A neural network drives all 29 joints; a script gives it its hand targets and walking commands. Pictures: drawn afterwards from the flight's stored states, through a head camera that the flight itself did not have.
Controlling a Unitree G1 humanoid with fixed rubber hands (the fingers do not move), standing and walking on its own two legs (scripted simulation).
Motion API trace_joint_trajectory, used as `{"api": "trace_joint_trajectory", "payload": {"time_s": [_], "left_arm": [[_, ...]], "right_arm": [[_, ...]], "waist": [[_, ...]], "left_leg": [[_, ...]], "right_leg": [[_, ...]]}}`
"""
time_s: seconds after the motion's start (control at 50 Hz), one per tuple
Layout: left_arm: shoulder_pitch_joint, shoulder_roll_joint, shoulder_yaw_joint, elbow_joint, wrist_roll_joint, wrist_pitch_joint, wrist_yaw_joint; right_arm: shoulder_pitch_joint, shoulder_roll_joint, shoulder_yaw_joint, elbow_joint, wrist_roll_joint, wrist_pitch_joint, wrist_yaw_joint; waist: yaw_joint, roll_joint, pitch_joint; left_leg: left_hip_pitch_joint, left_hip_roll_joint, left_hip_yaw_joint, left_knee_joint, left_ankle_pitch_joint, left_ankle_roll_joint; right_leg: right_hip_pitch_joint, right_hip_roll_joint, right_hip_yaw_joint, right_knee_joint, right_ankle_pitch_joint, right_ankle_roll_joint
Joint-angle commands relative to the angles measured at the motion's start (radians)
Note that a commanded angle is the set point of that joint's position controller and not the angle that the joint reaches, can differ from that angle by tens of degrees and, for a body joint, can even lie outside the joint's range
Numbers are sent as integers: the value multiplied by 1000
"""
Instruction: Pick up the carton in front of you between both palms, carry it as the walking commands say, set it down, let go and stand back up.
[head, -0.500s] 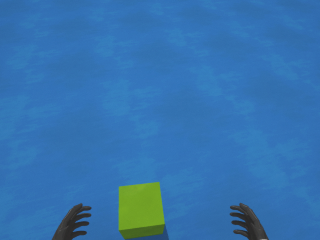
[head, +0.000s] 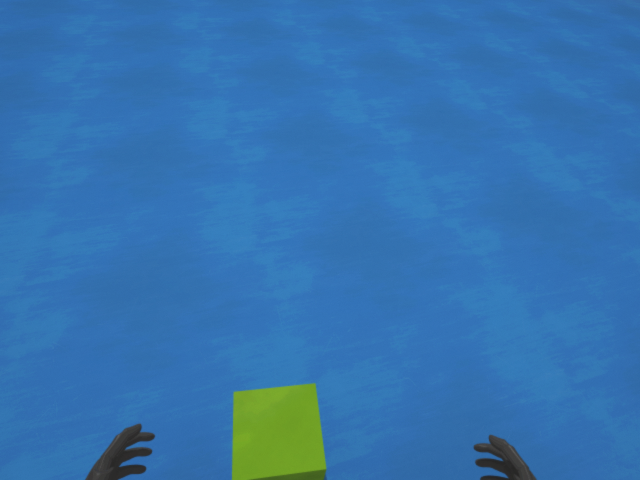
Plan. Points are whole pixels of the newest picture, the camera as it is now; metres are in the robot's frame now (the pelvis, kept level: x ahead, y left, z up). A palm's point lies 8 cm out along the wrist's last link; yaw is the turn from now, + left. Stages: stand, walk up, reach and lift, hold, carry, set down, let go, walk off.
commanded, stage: stand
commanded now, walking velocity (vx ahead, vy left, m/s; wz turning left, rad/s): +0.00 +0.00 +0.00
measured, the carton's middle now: (278, 444) +0.37 +0.08 -0.64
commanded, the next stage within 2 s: none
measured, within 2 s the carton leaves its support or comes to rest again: neither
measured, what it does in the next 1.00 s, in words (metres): stands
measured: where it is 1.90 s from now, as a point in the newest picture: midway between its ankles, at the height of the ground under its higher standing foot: outside the picture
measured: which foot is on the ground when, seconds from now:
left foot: down 0.00-1.00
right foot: down 0.00-1.00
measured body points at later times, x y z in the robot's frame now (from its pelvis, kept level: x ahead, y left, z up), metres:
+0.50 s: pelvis +0.01 +0.02 +0.00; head +0.02 +0.04 +0.45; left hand +0.14 +0.31 -0.12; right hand +0.13 -0.28 -0.09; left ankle +0.03 +0.12 -0.73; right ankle -0.06 -0.12 -0.73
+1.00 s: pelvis +0.00 +0.02 +0.01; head +0.00 +0.04 +0.46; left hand +0.10 +0.32 -0.12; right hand +0.10 -0.30 -0.09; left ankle +0.03 +0.12 -0.73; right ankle -0.06 -0.12 -0.73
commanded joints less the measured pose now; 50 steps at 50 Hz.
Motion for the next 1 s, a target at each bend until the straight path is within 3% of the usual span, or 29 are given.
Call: {"api": "trace_joint_trajectory", "payload": {"time_s": [0.0, 0.14, 0.36, 0.98], "left_arm": [[-42, 137, 42, -22, 10, -67, 7], [-13, 167, 40, 77, 8, -99, 9], [3, 198, 25, 197, 1, -109, 19], [-25, 244, 5, 371, -7, -119, 15]], "right_arm": [[-39, -179, -60, -6, -7, -45, -9], [-59, -205, -61, 71, 2, -60, -12], [-63, -249, -53, 165, 9, -62, -20], [-112, -289, -32, 336, 25, -62, -12]], "waist": [[-13, 38, -19], [-11, 72, -68], [-15, 51, -69], [-18, 33, -7]], "left_leg": [[64, 61, -47, -69, 19, 9], [90, 88, -73, -64, 192, 28], [153, 104, -85, -77, 302, 35], [178, 108, -93, -169, 166, 32]], "right_leg": [[-153, -54, 51, -110, 63, 7], [-87, -59, 52, -78, 226, 16], [-62, -74, 59, -96, 305, 20], [-60, -104, 89, -202, 232, 2]]}}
